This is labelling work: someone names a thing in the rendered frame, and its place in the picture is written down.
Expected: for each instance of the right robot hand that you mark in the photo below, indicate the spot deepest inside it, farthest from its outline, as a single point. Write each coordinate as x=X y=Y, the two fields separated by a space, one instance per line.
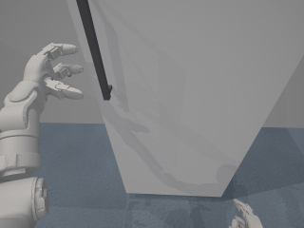
x=250 y=220

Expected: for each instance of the robot left forearm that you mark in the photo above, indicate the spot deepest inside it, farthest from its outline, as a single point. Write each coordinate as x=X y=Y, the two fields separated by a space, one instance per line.
x=20 y=131

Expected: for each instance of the robot left upper arm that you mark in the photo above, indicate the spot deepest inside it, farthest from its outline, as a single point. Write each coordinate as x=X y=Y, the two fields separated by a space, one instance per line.
x=23 y=202

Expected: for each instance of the fridge door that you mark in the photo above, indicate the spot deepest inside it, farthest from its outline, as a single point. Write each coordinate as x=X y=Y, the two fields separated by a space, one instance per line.
x=193 y=82

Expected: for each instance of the left robot hand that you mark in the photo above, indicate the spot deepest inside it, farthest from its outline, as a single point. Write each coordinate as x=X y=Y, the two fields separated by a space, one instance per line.
x=39 y=70

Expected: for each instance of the handle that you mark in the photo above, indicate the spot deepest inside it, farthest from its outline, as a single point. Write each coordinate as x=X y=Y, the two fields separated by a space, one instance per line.
x=91 y=37

